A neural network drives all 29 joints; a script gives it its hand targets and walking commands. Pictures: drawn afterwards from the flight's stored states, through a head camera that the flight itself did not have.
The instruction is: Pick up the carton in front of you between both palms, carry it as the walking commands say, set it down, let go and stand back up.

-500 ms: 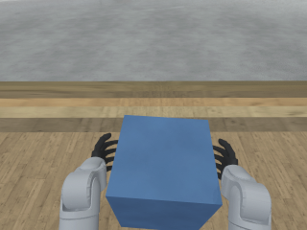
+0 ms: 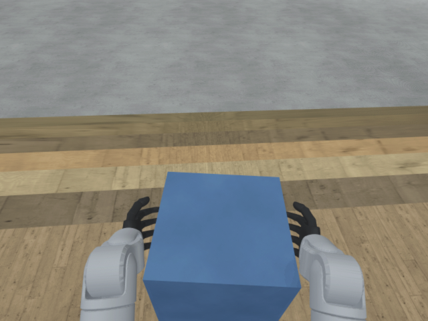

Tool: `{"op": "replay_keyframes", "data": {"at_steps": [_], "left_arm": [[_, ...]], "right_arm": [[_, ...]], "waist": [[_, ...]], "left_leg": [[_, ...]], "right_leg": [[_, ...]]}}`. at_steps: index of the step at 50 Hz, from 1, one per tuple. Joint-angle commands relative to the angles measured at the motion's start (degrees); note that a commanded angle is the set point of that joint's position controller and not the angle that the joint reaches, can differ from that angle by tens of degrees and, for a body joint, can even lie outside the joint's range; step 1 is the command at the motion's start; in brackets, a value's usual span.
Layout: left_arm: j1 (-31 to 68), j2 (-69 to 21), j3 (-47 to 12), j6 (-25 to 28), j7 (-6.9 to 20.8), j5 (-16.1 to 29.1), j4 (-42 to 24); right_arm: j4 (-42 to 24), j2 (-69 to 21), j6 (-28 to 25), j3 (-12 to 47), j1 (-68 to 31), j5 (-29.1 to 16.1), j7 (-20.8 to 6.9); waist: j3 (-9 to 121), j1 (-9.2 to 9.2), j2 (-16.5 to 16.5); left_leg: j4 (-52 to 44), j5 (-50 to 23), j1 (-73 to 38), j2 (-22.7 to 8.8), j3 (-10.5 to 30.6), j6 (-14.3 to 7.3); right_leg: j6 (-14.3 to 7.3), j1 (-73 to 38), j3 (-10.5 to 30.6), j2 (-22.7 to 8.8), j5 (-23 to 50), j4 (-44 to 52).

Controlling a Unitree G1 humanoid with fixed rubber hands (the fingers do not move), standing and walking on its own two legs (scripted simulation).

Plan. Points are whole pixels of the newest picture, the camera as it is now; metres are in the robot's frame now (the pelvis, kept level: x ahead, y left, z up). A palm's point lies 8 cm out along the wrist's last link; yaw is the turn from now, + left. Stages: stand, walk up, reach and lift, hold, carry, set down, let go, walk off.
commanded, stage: carry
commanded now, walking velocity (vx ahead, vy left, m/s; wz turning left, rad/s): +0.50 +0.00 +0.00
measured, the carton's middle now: (219, 256) +0.27 -0.01 -0.02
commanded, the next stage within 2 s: none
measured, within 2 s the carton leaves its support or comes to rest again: neither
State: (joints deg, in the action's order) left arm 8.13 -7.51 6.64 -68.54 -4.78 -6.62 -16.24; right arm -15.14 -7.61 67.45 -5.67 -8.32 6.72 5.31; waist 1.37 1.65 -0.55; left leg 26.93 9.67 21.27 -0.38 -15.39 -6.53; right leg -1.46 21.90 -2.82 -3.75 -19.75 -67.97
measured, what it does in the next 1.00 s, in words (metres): walks ahead: right foot, then left foot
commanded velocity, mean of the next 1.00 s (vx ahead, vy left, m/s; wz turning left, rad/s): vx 0.50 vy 0.00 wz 0.00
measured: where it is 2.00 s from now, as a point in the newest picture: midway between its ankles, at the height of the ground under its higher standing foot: (218, 164)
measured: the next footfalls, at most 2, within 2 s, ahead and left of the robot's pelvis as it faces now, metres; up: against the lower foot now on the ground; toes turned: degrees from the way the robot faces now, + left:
right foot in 0.38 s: +0.45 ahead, -0.09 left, +0.00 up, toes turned -7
left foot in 0.86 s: +0.72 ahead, +0.07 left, +0.00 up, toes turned +7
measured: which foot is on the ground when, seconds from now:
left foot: down 0.00-0.40, up 0.42-0.84, down 0.86-1.00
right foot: up 0.00-0.36, down 0.38-0.84, up 0.86-1.00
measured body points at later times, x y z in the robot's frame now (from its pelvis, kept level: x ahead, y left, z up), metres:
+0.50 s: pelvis +0.33 -0.04 -0.01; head +0.36 -0.04 +0.44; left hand +0.65 +0.14 +0.09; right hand +0.68 -0.16 +0.09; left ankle +0.18 +0.07 -0.62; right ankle +0.41 -0.09 -0.73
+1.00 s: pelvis +0.64 +0.01 -0.01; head +0.72 +0.01 +0.43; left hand +1.03 +0.15 +0.06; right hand +1.02 -0.16 +0.06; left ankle +0.68 +0.07 -0.73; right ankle +0.55 -0.11 -0.63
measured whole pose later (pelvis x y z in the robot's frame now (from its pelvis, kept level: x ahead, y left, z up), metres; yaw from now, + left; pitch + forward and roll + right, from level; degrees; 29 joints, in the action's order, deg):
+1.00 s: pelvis +0.64 +0.01 -0.01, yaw +2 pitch +5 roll -1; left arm 38.9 -1.5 14.4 -70.3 -7.6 -4.0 3.7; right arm 5.8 -1.4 68.4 -12.8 -39.4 3.6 7.8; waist -5.0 4.5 0.4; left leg 36.8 15.6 26.5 2.0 -6.6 -6.3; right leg -3.3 30.2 0.1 1.3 -25.7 -73.9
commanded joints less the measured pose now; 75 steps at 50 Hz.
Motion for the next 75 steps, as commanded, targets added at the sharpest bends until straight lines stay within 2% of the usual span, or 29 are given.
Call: {"op": "replay_keyframes", "data": {"at_steps": [1,13,18,19,20,21,22,25,30,38,40,42,43,44,45,46,49,53,56,60,63,64,65,66,67,68,69,71,75], "left_arm": [[26.1,-57.7,-42.8,2.6,15.0,23.1,-5.9],[30.2,-49.0,-44.1,1.2,12.4,23.7,-11.3],[37.8,-41.1,-41.3,-1.8,12.0,25.0,-6.6],[39.8,-40.2,-40.0,-2.2,11.9,25.0,-5.4],[41.9,-38.0,-38.5,-2.7,11.7,24.6,-3.7],[44.0,-38.8,-37.8,-2.9,11.7,25.3,-1.2],[46.5,-40.4,-37.9,-3.1,11.8,26.7,-0.5],[57.0,-47.6,-39.0,-2.2,12.3,30.0,1.3],[68.2,-51.6,-38.0,-0.4,12.6,32.1,5.6],[72.9,-52.2,-32.1,0.0,11.7,30.0,14.5],[72.7,-53.6,-31.2,-0.1,11.6,29.4,15.9],[72.7,-55.2,-31.0,-0.1,11.6,29.1,16.7],[73.3,-55.3,-31.4,-0.1,11.6,28.7,16.8],[72.2,-57.2,-31.1,-0.4,11.6,28.2,18.3],[70.7,-56.4,-29.9,-0.3,11.3,27.3,18.6],[72.8,-56.4,-29.6,0.0,10.7,26.7,16.5],[75.4,-57.0,-30.0,1.1,8.9,25.3,11.4],[72.1,-55.1,-31.2,1.8,7.3,23.8,6.7],[69.0,-51.9,-33.1,1.8,6.8,22.9,4.8],[66.7,-48.2,-34.0,0.8,7.7,21.8,6.9],[65.5,-45.1,-31.9,-0.1,9.0,21.0,12.1],[65.2,-44.3,-31.0,-0.4,9.2,20.5,14.2],[65.5,-43.7,-30.1,-0.6,9.7,20.6,15.7],[66.5,-42.6,-28.5,-0.8,10.2,20.6,17.6],[67.2,-42.0,-27.1,-1.1,10.6,21.4,20.8],[68.3,-43.4,-27.1,-1.6,11.2,23.4,22.9],[70.0,-47.8,-27.9,-1.1,11.7,25.9,22.8],[76.8,-52.5,-29.1,-1.4,12.0,28.9,19.3],[81.5,-60.7,-31.7,0.9,12.6,33.6,14.7]], "right_arm": [[-8.3,-58.4,-1.6,43.5,-28.1,-26.1,-16.0],[-11.4,-46.1,0.4,41.3,-28.4,-25.5,-15.4],[-7.9,-39.3,3.1,39.1,-37.5,-24.2,-13.2],[-6.8,-38.4,3.6,38.8,-40.6,-24.2,-12.8],[-5.6,-39.1,4.4,38.6,-43.2,-24.7,-12.4],[-4.5,-39.9,4.8,38.1,-45.9,-25.5,-12.3],[-2.5,-41.5,4.9,37.4,-48.5,-25.7,-12.0],[2.2,-46.5,4.0,35.6,-54.8,-26.3,-11.6],[7.6,-50.7,1.9,34.9,-64.2,-26.6,-10.4],[16.0,-52.5,1.4,30.6,-70.7,-26.9,-9.8],[16.9,-53.1,1.6,29.8,-71.4,-27.0,-10.2],[18.8,-54.5,1.7,28.5,-69.6,-26.3,-10.8],[19.3,-54.4,1.6,27.8,-68.4,-26.0,-11.2],[19.7,-53.8,1.4,27.0,-68.9,-25.5,-11.4],[20.4,-54.8,1.3,27.4,-67.8,-26.4,-11.9],[18.6,-57.4,1.0,28.3,-69.3,-27.6,-12.6],[9.6,-61.9,-0.1,33.0,-79.5,-33.0,-13.3],[2.6,-60.4,-0.6,35.4,-79.4,-35.2,-12.3],[1.8,-56.7,-0.4,36.6,-74.3,-34.2,-11.8],[7.7,-52.9,0.0,36.1,-67.7,-31.4,-12.1],[14.4,-51.5,0.2,35.5,-67.6,-30.7,-13.1],[16.2,-52.0,0.3,34.7,-68.6,-30.6,-13.3],[18.7,-51.9,0.4,33.8,-68.6,-30.4,-13.5],[19.9,-51.7,0.7,32.7,-70.7,-30.0,-13.6],[21.8,-51.8,1.7,31.2,-72.4,-29.1,-13.1],[24.0,-50.3,2.5,28.5,-70.4,-27.6,-12.1],[21.1,-48.8,2.7,28.1,-74.2,-27.1,-11.6],[21.5,-52.2,2.5,25.9,-74.2,-26.5,-10.7],[17.9,-57.0,0.7,26.0,-73.7,-25.5,-9.5]], "waist": [[21.4,-0.96,4.6],[10.3,-0.13,8.4],[15.6,-3.14,7.9],[20.2,-5.65,3.8],[26.0,-5.24,-8.0],[26.4,-6.70,-18.6],[25.1,-5.76,-14.5],[23.8,-4.21,-2.0],[24.1,-3.75,-4.5],[20.4,-6.14,-7.1],[21.2,-5.01,-8.8],[27.4,2.57,-6.1],[27.8,5.89,0.3],[32.9,1.96,16.1],[37.5,4.01,21.5],[34.5,4.44,16.3],[28.9,3.19,3.6],[29.5,3.53,4.1],[31.4,3.77,6.9],[25.0,6.88,2.8],[20.5,2.83,6.1],[24.6,-2.88,7.1],[24.9,-8.52,4.4],[21.7,-10.56,-7.8],[23.2,-5.99,-16.2],[29.4,-5.12,-15.8],[24.9,-6.75,-10.8],[22.7,-4.71,-1.5],[24.3,-4.64,-3.8]], "left_leg": [[-15.3,-5.1,-23.2,-17.5,22.3,-1.5],[-13.4,-22.9,-28.3,-12.8,8.9,-1.0],[7.4,-38.1,-24.0,-9.5,2.0,1.9],[19.8,-28.2,-16.1,-7.6,2.1,3.2],[36.4,-7.6,-2.4,-3.2,4.4,5.0],[49.3,18.8,13.4,4.8,9.9,5.9],[56.8,18.4,18.0,1.2,15.8,4.2],[51.9,11.0,18.4,-4.0,16.9,2.2],[42.9,7.0,21.4,-4.3,14.1,3.8],[13.2,-4.4,15.9,0.9,6.3,2.7],[6.0,-7.3,7.1,3.5,4.5,1.3],[4.0,-13.5,-11.0,4.1,3.9,0.0],[3.5,-20.7,-21.0,-0.7,10.6,0.9],[8.5,-43.6,-37.4,-13.8,30.2,-5.9],[3.2,-28.9,-45.4,-18.4,44.2,-13.7],[2.6,-23.2,-44.9,-17.3,43.1,-13.8],[3.4,-20.8,-34.7,-14.6,35.2,-9.0],[4.2,-26.8,-31.1,-13.3,29.4,-9.3],[9.3,-36.8,-34.7,-11.2,24.0,-7.0],[15.6,-17.0,-29.7,-3.3,19.3,-4.7],[22.2,-6.2,-15.3,-2.7,16.0,-2.7],[31.8,-15.7,-10.7,-4.2,13.3,-1.4],[42.9,-21.4,-5.9,-4.4,11.7,0.4],[58.9,6.7,4.0,1.6,10.1,3.0],[66.7,28.2,19.2,5.5,14.7,3.6],[67.8,25.2,25.4,5.1,18.4,3.8],[62.3,24.4,23.7,2.4,18.2,3.8],[53.1,16.8,24.8,-0.8,19.8,4.3],[37.5,12.4,20.1,-0.6,18.0,5.7]], "right_leg": [[0.0,10.1,1.2,-2.7,4.3,4.4],[0.0,15.7,-8.5,0.6,17.7,32.7],[-2.9,-7.2,-13.7,7.4,14.4,39.4],[-2.6,-19.9,-9.9,4.5,10.9,39.4],[-7.7,-31.3,16.9,-12.5,4.2,42.3],[-14.6,-38.3,36.0,-18.7,3.3,51.6],[-14.9,-37.1,31.7,-18.7,7.6,51.1],[-10.3,-26.5,17.2,-14.2,18.2,46.8],[-11.0,-23.7,9.2,-11.7,19.2,47.0],[-9.1,-26.5,-0.7,-5.7,43.6,40.9],[-7.3,-26.0,-2.8,-4.8,47.7,38.3],[-3.3,-21.8,-8.1,-3.9,54.1,20.9],[-2.2,-12.5,-6.8,-1.0,41.3,8.3],[-1.0,4.6,-3.4,5.9,-0.8,-2.9],[-0.3,17.3,1.9,9.9,-12.9,-15.9],[-1.7,23.9,5.1,7.3,-11.9,-17.5],[-2.2,24.4,5.9,2.6,-4.6,-5.2],[-1.0,20.3,2.7,3.9,-4.7,9.5],[-1.6,20.4,0.4,4.4,9.8,12.8],[-0.4,14.3,-1.3,5.5,36.0,39.8],[-2.2,-3.7,-3.0,5.2,46.0,46.0],[-3.1,-16.8,-5.5,5.8,47.0,38.3],[-3.5,-22.9,-3.4,4.3,38.9,40.2],[-3.9,-27.4,1.9,-0.2,45.0,39.1],[-8.5,-38.5,14.9,-9.0,61.2,28.9],[-16.3,-39.9,31.3,-17.3,28.8,37.1],[-17.4,-30.4,36.9,-15.1,16.7,41.4],[-13.5,-26.3,32.2,-12.7,29.2,36.0],[-12.4,-19.8,26.4,-9.4,30.8,38.0]]}}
